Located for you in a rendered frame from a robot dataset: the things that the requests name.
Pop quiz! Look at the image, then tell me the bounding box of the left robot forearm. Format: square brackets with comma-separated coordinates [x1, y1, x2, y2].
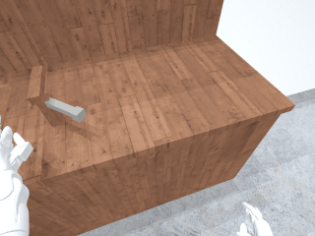
[0, 169, 30, 236]

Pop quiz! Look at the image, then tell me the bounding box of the tap lever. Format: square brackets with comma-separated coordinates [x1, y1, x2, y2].
[44, 97, 87, 123]

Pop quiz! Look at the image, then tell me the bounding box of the robot left hand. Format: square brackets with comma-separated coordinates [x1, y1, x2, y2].
[0, 115, 33, 172]

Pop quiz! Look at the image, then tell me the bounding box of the counter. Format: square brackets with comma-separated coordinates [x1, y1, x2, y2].
[0, 0, 295, 236]

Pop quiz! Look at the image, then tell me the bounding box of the robot right hand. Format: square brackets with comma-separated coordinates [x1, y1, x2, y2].
[236, 202, 274, 236]

